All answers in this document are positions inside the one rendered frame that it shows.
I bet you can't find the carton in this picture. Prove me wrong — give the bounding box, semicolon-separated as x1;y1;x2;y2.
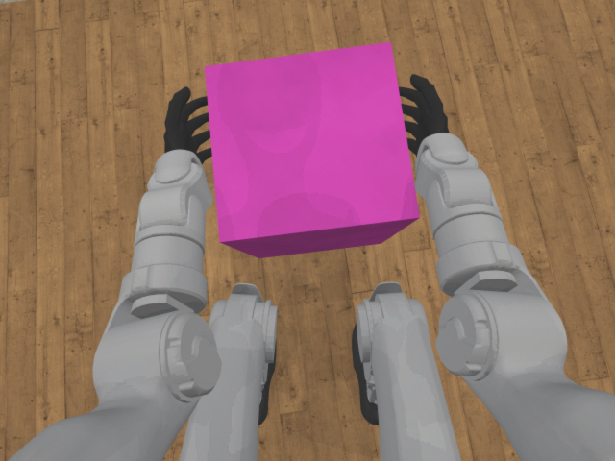
205;42;420;258

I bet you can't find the left robot hand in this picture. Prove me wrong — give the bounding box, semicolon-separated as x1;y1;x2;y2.
164;86;212;164

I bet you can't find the right robot foot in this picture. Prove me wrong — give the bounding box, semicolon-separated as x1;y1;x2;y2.
352;325;379;425

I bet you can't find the robot left thigh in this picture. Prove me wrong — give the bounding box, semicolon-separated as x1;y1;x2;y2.
179;294;278;461

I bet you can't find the right robot upper arm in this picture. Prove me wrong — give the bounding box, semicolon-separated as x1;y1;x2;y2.
435;290;615;461

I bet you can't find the right robot hand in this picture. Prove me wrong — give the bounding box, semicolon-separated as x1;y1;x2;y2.
399;74;449;157

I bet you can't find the robot right forearm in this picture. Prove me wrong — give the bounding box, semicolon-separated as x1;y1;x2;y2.
415;133;567;360

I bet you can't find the left robot upper arm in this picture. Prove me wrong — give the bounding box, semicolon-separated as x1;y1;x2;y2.
8;310;222;461

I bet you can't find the robot left forearm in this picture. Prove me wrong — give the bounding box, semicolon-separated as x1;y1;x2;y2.
92;150;213;393

